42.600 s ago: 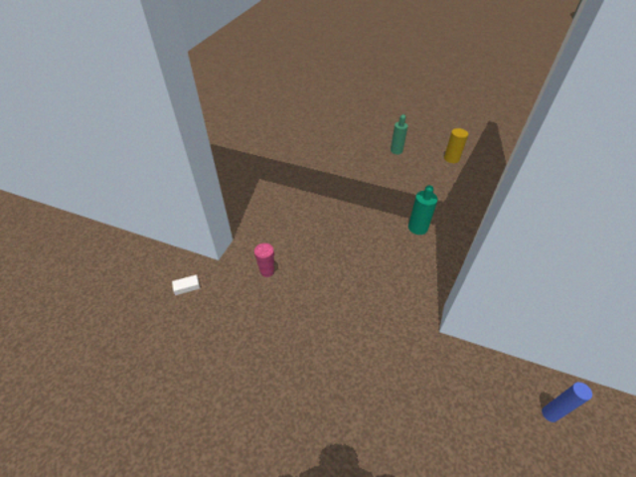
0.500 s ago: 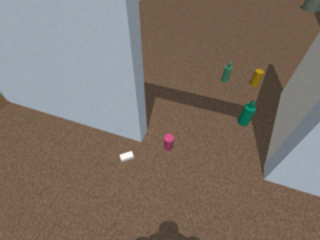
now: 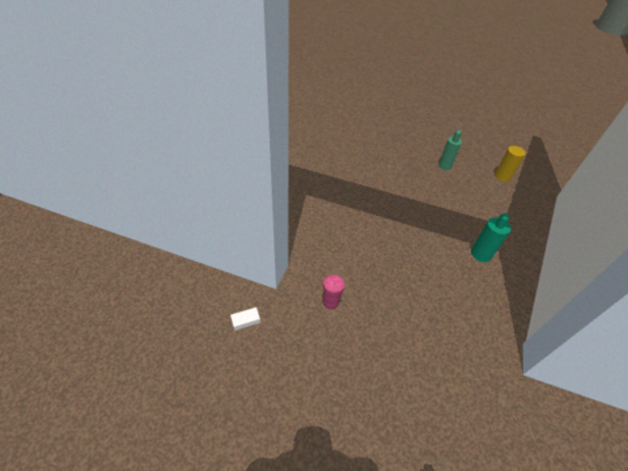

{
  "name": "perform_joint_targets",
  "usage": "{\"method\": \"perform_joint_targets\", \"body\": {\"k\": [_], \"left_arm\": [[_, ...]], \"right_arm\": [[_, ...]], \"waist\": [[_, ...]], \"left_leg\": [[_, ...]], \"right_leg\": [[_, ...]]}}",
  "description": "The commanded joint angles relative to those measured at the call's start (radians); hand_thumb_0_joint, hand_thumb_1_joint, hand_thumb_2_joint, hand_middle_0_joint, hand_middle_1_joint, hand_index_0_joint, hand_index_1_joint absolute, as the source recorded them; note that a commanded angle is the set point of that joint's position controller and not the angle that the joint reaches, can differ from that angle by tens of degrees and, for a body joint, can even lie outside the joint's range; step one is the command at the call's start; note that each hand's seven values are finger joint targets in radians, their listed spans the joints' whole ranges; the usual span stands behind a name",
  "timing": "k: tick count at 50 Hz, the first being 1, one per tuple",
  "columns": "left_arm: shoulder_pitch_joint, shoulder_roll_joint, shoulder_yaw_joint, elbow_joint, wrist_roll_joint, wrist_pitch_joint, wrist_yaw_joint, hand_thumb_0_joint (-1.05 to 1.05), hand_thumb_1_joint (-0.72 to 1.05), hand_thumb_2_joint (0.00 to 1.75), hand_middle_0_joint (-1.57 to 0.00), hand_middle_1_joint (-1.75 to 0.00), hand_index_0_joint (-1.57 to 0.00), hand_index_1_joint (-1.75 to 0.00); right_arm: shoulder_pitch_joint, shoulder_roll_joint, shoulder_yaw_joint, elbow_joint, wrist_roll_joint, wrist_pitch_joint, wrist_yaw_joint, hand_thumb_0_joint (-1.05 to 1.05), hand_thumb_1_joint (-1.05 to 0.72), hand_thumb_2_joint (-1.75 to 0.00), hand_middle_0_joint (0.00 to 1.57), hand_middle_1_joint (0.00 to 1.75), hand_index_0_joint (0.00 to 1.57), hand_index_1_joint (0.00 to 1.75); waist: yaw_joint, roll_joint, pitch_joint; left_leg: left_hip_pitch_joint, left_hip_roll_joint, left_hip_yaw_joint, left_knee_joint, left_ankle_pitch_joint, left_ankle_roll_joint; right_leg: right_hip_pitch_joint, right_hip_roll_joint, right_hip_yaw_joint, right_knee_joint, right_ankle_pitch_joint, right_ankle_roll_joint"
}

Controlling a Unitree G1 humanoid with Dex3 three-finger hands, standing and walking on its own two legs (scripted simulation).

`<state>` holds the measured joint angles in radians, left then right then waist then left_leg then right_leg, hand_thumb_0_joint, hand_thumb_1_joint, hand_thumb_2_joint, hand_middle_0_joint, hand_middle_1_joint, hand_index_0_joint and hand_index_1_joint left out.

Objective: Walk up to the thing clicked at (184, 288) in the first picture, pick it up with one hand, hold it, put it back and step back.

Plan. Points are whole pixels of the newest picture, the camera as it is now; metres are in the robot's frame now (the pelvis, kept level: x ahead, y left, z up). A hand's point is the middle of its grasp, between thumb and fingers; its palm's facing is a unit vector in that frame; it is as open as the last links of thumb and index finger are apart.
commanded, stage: walk up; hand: left
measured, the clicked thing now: (245, 318) +0.72 +0.21 -0.76
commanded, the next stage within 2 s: none
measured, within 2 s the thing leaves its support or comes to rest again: neither
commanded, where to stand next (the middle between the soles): +0.32 -0.01 m, yaw -3 degrees
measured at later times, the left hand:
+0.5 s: hand (159, 411) +0.23 +0.23 -0.12, palm faces -0.02 -0.93 -0.38, open 7.4 cm
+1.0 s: hand (165, 371) +0.30 +0.24 -0.16, palm faces -0.05 -0.93 -0.37, open 7.4 cm
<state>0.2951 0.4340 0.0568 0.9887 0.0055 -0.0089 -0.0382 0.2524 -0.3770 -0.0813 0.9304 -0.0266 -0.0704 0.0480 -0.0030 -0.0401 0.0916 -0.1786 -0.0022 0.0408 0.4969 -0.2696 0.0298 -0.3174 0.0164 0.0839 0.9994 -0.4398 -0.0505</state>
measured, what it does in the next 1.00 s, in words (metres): walks ahead: right foot, then left foot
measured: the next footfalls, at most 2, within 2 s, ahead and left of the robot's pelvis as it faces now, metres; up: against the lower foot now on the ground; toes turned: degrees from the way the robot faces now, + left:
right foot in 0.26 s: +0.28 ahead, -0.15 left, +0.00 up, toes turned -3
left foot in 0.64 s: +0.32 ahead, +0.11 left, +0.00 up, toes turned +0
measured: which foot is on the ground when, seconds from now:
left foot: down 0.00-0.28, up 0.30-0.62, down 0.64-1.00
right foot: up 0.00-0.24, down 0.26-1.00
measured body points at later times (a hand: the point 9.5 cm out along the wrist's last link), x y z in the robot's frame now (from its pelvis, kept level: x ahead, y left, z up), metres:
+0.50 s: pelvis +0.16 -0.04 +0.00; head +0.17 -0.06 +0.44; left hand +0.23 +0.27 -0.10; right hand +0.21 -0.35 -0.13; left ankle +0.19 +0.11 -0.69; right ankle +0.20 -0.15 -0.74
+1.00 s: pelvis +0.25 -0.02 -0.01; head +0.27 -0.03 +0.44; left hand +0.31 +0.29 -0.14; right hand +0.34 -0.33 -0.13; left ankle +0.29 +0.11 -0.74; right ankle +0.24 -0.15 -0.74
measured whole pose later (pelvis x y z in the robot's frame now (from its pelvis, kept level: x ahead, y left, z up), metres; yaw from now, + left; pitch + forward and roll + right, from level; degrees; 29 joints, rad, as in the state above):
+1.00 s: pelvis +0.25 -0.02 -0.01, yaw -2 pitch -2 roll +0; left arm 0.25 0.39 0.02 0.98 0.01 -0.02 -0.02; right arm 0.18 -0.37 -0.01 0.93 0.00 -0.02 0.02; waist 0.01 0.00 0.06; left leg -0.31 0.05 0.03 0.63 -0.29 -0.02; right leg -0.26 -0.03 -0.01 0.64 -0.35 0.01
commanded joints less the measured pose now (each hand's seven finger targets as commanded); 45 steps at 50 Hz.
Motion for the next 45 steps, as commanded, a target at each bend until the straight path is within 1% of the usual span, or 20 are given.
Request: {"method": "perform_joint_targets", "body": {"k": [1, 6, 9, 11, 12, 13, 14, 15, 17, 21, 24, 28, 31, 32, 33, 34, 38, 42, 43, 45], "left_arm": [[-0.002, 0.177, 0.037, -0.112, 0.0, -0.043, -0.003, 0.0, 0.9, 0.9, -0.2, -0.3, -0.2, -0.3], [-0.072, 0.142, 0.039, -0.177, 0.01, -0.051, -0.022, 0.0, 0.9, 0.9, -0.2, -0.3, -0.2, -0.3], [-0.059, 0.142, 0.056, -0.171, 0.01, -0.049, -0.025, 0.0, 0.9, 0.9, -0.2, -0.3, -0.2, -0.3], [0.004, 0.147, 0.065, -0.157, 0.01, -0.051, -0.022, 0.0, 0.9, 0.9, -0.2, -0.3, -0.2, -0.3], [0.085, 0.177, 0.082, -0.139, 0.011, -0.059, -0.013, 0.0, 0.9, 0.9, -0.2, -0.3, -0.2, -0.3], [0.176, 0.224, 0.104, -0.131, 0.017, -0.07, 0.0, 0.0, 0.9, 0.9, -0.2, -0.3, -0.2, -0.3], [0.219, 0.313, 0.121, -0.154, 0.017, -0.083, 0.012, 0.0, 0.9, 0.9, -0.2, -0.3, -0.2, -0.3], [0.153, 0.325, 0.113, -0.175, 0.003, -0.081, 0.011, 0.0, 0.9, 0.9, -0.2, -0.3, -0.2, -0.3], [0.052, 0.266, 0.097, -0.2, -0.011, -0.079, 0.017, 0.0, 0.9, 0.9, -0.2, -0.3, -0.2, -0.3], [0.013, 0.211, 0.078, -0.228, 0.002, -0.09, 0.014, 0.0, 0.9, 0.9, -0.2, -0.3, -0.2, -0.3], [0.021, 0.225, 0.085, -0.24, 0.009, -0.09, 0.012, 0.0, 0.9, 0.9, -0.2, -0.3, -0.2, -0.3], [-0.002, 0.209, 0.057, -0.248, 0.013, -0.069, 0.021, 0.0, 0.9, 0.9, -0.2, -0.3, -0.2, -0.3], [-0.042, 0.149, 0.026, -0.241, -0.003, -0.043, 0.027, 0.0, 0.9, 0.9, -0.2, -0.3, -0.2, -0.3], [-0.01, 0.114, 0.011, -0.258, -0.002, -0.04, 0.025, 0.0, 0.9, 0.9, -0.2, -0.3, -0.2, -0.3], [0.026, 0.072, -0.002, -0.246, -0.011, -0.031, 0.025, 0.0, 0.9, 0.9, -0.2, -0.3, -0.2, -0.3], [0.06, 0.172, 0.029, -0.199, -0.01, -0.019, 0.038, 0.0, 0.9, 0.9, -0.2, -0.3, -0.2, -0.3], [0.074, 0.175, 0.03, -0.133, -0.004, -0.023, 0.034, 0.0, 0.9, 0.9, -0.2, -0.3, -0.2, -0.3], [0.097, 0.143, 0.034, -0.067, 0.01, -0.037, 0.038, 0.0, 0.9, 0.9, -0.2, -0.3, -0.2, -0.3], [0.077, 0.156, 0.036, -0.067, 0.016, -0.041, 0.044, 0.0, 0.9, 0.9, -0.2, -0.3, -0.2, -0.3], [-0.033, 0.251, 0.042, -0.094, 0.019, -0.053, 0.045, 0.0, 0.9, 0.9, -0.2, -0.3, -0.2, -0.3]], "right_arm": [[0.055, -0.257, -0.058, -0.09, 0.015, -0.023, -0.027, 0.0, -0.9, -0.9, 0.2, 0.3, 0.2, 0.3], [0.069, -0.265, -0.056, -0.133, 0.017, -0.02, -0.021, 0.0, -0.9, -0.9, 0.2, 0.3, 0.2, 0.3], [0.054, -0.271, -0.057, -0.166, 0.023, -0.008, -0.02, 0.0, -0.9, -0.9, 0.2, 0.3, 0.2, 0.3], [0.028, -0.268, -0.05, -0.183, 0.023, 0.0, -0.021, 0.0, -0.9, -0.9, 0.2, 0.3, 0.2, 0.3], [0.032, -0.243, -0.039, -0.19, 0.019, 0.001, -0.021, 0.0, -0.9, -0.9, 0.2, 0.3, 0.2, 0.3], [0.086, -0.19, -0.019, -0.193, 0.02, 0.0, -0.022, 0.0, -0.9, -0.9, 0.2, 0.3, 0.2, 0.3], [0.145, -0.134, 0.002, -0.21, 0.025, 0.002, -0.02, 0.0, -0.9, -0.9, 0.2, 0.3, 0.2, 0.3], [0.121, -0.238, -0.026, -0.184, 0.019, 0.015, -0.034, 0.0, -0.9, -0.9, 0.2, 0.3, 0.2, 0.3], [0.121, -0.254, -0.033, -0.148, 0.034, 0.018, -0.031, 0.0, -0.9, -0.9, 0.2, 0.3, 0.2, 0.3], [0.183, -0.224, -0.034, -0.107, 0.017, 0.024, -0.004, 0.0, -0.9, -0.9, 0.2, 0.3, 0.2, 0.3], [0.136, -0.207, -0.034, -0.124, 0.0, 0.025, 0.006, 0.0, -0.9, -0.9, 0.2, 0.3, 0.2, 0.3], [0.093, -0.168, -0.024, -0.125, 0.002, 0.015, -0.014, 0.0, -0.9, -0.9, 0.2, 0.3, 0.2, 0.3], [0.128, -0.184, -0.025, -0.094, 0.0, -0.001, -0.038, 0.0, -0.9, -0.9, 0.2, 0.3, 0.2, 0.3], [0.163, -0.242, -0.04, -0.103, -0.007, -0.01, -0.043, 0.0, -0.9, -0.9, 0.2, 0.3, 0.2, 0.3], [0.128, -0.3, -0.043, -0.125, -0.013, -0.018, -0.047, 0.0, -0.9, -0.9, 0.2, 0.3, 0.2, 0.3], [0.088, -0.36, -0.055, -0.13, 0.005, -0.012, -0.044, 0.0, -0.9, -0.9, 0.2, 0.3, 0.2, 0.3], [-0.012, -0.294, -0.03, -0.136, 0.002, -0.003, -0.05, 0.0, -0.9, -0.9, 0.2, 0.3, 0.2, 0.3], [-0.073, -0.258, -0.005, -0.132, 0.014, 0.02, -0.043, 0.0, -0.9, -0.9, 0.2, 0.3, 0.2, 0.3], [-0.078, -0.222, 0.009, -0.129, 0.022, 0.026, -0.043, 0.0, -0.9, -0.9, 0.2, 0.3, 0.2, 0.3], [-0.071, -0.17, 0.022, -0.111, 0.033, 0.036, -0.045, 0.0, -0.9, -0.9, 0.2, 0.3, 0.2, 0.3]], "waist": [[-0.031, 0.167, -0.01], [-0.03, 0.204, 0.004], [-0.017, 0.186, -0.014], [0.032, 0.143, -0.006], [0.077, 0.069, -0.049], [0.121, -0.099, -0.108], [0.107, -0.296, -0.146], [0.094, -0.144, -0.107], [0.053, -0.042, 0.001], [0.006, -0.094, -0.002], [0.022, -0.101, 0.0], [0.02, -0.094, -0.058], [-0.029, -0.001, -0.11], [-0.035, 0.134, -0.127], [-0.01, 0.253, -0.108], [-0.012, 0.227, -0.1], [0.016, 0.24, -0.063], [0.042, 0.211, -0.104], [0.047, 0.16, -0.098], [-0.003, -0.042, -0.038]], "left_leg": [[0.168, 0.267, -0.233, -0.246, 0.243, 0.173], [0.084, 0.227, -0.093, -0.194, 0.406, 0.17], [-0.04, 0.219, -0.112, -0.157, 0.224, 0.144], [-0.132, 0.2, -0.102, -0.075, 0.109, 0.13], [-0.179, 0.177, -0.095, 0.079, 0.167, 0.108], [-0.239, 0.093, -0.026, 0.364, 0.15, 0.081], [-0.404, -0.057, 0.003, 0.653, -0.253, 0.025], [-0.42, -0.025, -0.099, 0.75, -0.322, 0.026], [-0.404, 0.036, -0.167, 0.757, -0.183, 0.026], [-0.308, 0.076, -0.098, 0.54, -0.08, -0.011], [-0.287, 0.086, -0.041, 0.35, -0.086, -0.036], [-0.115, 0.049, 0.009, 0.189, 0.026, -0.03], [0.072, 0.026, -0.007, 0.006, 0.146, -0.003], [0.107, 0.146, -0.161, -0.079, 0.077, 0.026], [0.073, 0.344, -0.496, -0.204, -0.043, 0.105], [-0.009, 0.413, -0.573, -0.221, -0.189, 0.233], [-0.058, 0.293, -0.325, -0.15, -0.077, 0.176], [-0.203, 0.217, -0.171, -0.02, 0.017, 0.105], [-0.241, 0.198, -0.153, 0.016, 0.003, 0.067], [-0.193, 0.047, -0.039, 0.168, -0.129, -0.011]], "right_leg": [[-0.234, -0.071, 0.01, -0.073, 0.088, 0.035], [-0.105, -0.097, -0.103, -0.328, 0.236, 0.03], [0.057, -0.055, -0.133, -0.372, 0.289, 0.016], [0.174, -0.029, -0.161, -0.406, 0.287, 0.014], [0.305, -0.027, -0.126, -0.426, 0.246, -0.001], [0.417, -0.08, -0.029, -0.536, 0.116, -0.029], [0.471, -0.387, 0.476, -0.702, 0.009, -0.134], [0.334, -0.464, 0.637, -0.762, -0.119, -0.242], [0.171, -0.38, 0.424, -0.781, -0.133, -0.219], [0.067, -0.263, 0.151, -0.766, 0.066, -0.175], [0.047, -0.258, 0.084, -0.753, 0.074, -0.186], [-0.013, -0.25, 0.016, -0.616, 0.368, -0.158], [-0.096, -0.18, -0.042, -0.398, 0.337, -0.085], [-0.148, -0.113, -0.076, -0.292, 0.166, -0.044], [-0.216, -0.006, -0.098, -0.165, -0.055, 0.013], [-0.162, -0.031, -0.05, -0.058, -0.198, 0.008], [-0.124, -0.084, -0.038, -0.185, -0.071, 0.008], [0.148, -0.026, -0.119, -0.451, 0.139, 0.013], [0.183, -0.045, -0.078, -0.516, 0.171, 0.001], [-0.003, -0.274, 0.269, -0.657, 0.104, -0.104]]}}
